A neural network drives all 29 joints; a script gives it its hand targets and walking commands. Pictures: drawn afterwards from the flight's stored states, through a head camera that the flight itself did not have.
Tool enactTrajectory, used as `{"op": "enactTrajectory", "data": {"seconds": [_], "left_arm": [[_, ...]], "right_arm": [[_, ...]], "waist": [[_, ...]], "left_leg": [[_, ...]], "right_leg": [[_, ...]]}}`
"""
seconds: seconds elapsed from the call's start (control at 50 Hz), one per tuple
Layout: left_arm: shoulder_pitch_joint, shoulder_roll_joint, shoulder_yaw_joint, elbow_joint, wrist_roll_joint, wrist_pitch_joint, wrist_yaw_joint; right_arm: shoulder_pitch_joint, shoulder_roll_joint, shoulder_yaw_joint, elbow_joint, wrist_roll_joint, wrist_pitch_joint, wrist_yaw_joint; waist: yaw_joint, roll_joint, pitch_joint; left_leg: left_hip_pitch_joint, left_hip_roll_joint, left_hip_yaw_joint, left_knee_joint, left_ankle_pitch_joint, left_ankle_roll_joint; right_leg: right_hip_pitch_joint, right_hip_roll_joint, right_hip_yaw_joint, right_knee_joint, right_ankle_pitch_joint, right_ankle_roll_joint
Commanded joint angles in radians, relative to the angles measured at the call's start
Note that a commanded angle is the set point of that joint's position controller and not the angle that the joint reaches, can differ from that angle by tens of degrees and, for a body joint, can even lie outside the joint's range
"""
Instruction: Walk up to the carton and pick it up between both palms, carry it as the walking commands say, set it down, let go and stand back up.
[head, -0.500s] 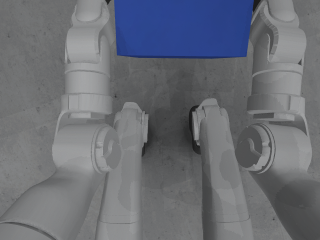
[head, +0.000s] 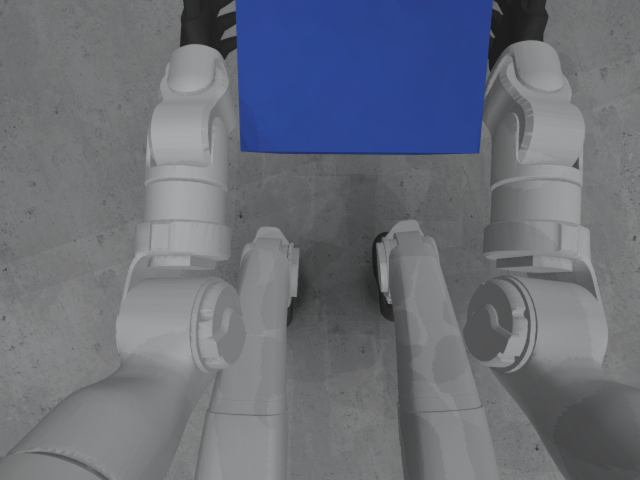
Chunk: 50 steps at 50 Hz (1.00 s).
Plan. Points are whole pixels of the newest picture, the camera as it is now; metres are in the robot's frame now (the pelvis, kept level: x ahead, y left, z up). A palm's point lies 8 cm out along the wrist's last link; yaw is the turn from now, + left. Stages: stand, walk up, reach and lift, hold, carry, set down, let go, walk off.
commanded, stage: reach and lift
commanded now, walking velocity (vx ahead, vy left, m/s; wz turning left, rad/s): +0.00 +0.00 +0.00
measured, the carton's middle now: (354, 55) +0.52 -0.03 -0.13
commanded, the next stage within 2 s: none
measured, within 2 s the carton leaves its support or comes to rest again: neither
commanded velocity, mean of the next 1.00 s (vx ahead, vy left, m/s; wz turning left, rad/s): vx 0.00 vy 0.00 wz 0.00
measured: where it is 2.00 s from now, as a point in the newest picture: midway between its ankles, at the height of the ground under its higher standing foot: (335, 296)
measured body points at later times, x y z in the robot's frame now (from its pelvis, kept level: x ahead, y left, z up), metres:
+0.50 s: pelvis +0.03 +0.00 +0.06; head +0.27 -0.01 +0.44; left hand +0.50 +0.12 +0.01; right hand +0.49 -0.17 +0.01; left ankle +0.14 +0.13 -0.56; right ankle +0.16 -0.13 -0.56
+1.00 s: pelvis +0.11 +0.00 +0.15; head +0.22 +0.00 +0.59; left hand +0.48 +0.12 +0.11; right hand +0.47 -0.17 +0.12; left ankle +0.14 +0.13 -0.56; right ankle +0.16 -0.13 -0.56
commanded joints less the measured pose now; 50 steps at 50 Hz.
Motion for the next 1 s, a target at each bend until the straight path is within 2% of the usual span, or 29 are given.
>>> {"op": "enactTrajectory", "data": {"seconds": [0.0, 0.32, 0.48, 0.54, 0.58, 0.7, 0.76, 0.84, 0.98], "left_arm": [[-0.697, -1.118, -0.66, -0.073, -0.215, -0.046, -0.309], [-0.573, -1.134, -0.696, -0.125, -0.205, -0.061, -0.316], [-0.433, -1.189, -0.646, -0.041, -0.155, -0.059, -0.325], [-0.328, -1.223, -0.575, 0.03, -0.101, -0.061, -0.324], [-0.271, -1.215, -0.507, 0.059, -0.058, -0.061, -0.321], [-0.121, -1.186, -0.351, 0.181, 0.06, -0.061, -0.327], [-0.064, -1.181, -0.336, 0.163, 0.085, -0.07, -0.325], [0.012, -1.182, -0.367, 0.103, 0.097, -0.085, -0.317], [0.114, -1.212, -0.513, -0.022, 0.052, -0.099, -0.313]], "right_arm": [[-0.65, 1.18, 0.769, 0.02, 0.212, 0.001, 0.293], [-0.525, 1.202, 0.803, -0.035, 0.197, -0.01, 0.294], [-0.38, 1.257, 0.756, 0.041, 0.144, -0.006, 0.303], [-0.276, 1.297, 0.7, 0.107, 0.099, -0.008, 0.304], [-0.225, 1.291, 0.65, 0.138, 0.056, -0.011, 0.305], [-0.073, 1.224, 0.45, 0.273, -0.095, -0.022, 0.317], [-0.002, 1.215, 0.412, 0.279, -0.123, -0.029, 0.322], [0.083, 1.214, 0.436, 0.221, -0.123, -0.046, 0.325], [0.176, 1.238, 0.593, 0.063, -0.07, -0.057, 0.324]], "waist": [[0.0, -0.003, -2.197], [0.008, -0.007, -2.143], [-0.001, -0.001, -1.846], [0.001, 0.002, -1.601], [0.014, -0.004, -1.47], [-0.02, -0.002, -1.154], [-0.022, 0.005, -1.119], [-0.014, 0.012, -1.123], [-0.001, -0.007, -1.169]], "left_leg": [[0.456, -0.103, 0.091, -0.219, 0.07, 0.018], [0.609, -0.099, 0.065, -0.359, 0.131, 0.021], [0.625, -0.09, 0.05, -0.462, 0.13, 0.029], [0.596, -0.084, 0.042, -0.524, 0.148, 0.032], [0.582, -0.079, 0.039, -0.568, 0.136, 0.034], [0.583, -0.067, 0.036, -0.683, 0.068, 0.034], [0.65, -0.066, 0.037, -0.733, 0.128, 0.031], [0.744, -0.067, 0.028, -0.778, 0.261, 0.028], [0.885, -0.069, 0.009, -0.834, 0.413, 0.026]], "right_leg": [[0.558, 0.122, -0.114, -0.19, 0.089, -0.013], [0.738, 0.116, -0.081, -0.336, 0.153, -0.015], [0.727, 0.106, -0.068, -0.436, 0.148, -0.017], [0.684, 0.099, -0.063, -0.491, 0.177, -0.016], [0.676, 0.09, -0.054, -0.533, 0.163, -0.022], [0.636, 0.075, -0.065, -0.646, 0.071, -0.041], [0.695, 0.074, -0.069, -0.692, 0.131, -0.041], [0.792, 0.078, -0.06, -0.736, 0.271, -0.037], [0.947, 0.08, -0.036, -0.8, 0.435, -0.023]]}}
